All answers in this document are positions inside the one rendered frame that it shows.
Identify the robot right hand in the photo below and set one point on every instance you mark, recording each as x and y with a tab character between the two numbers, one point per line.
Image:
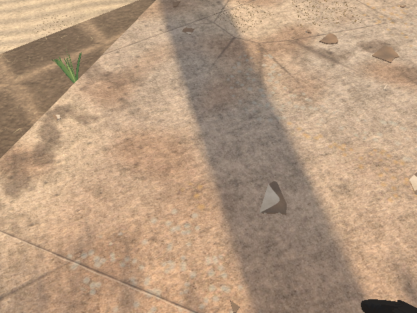
384	306

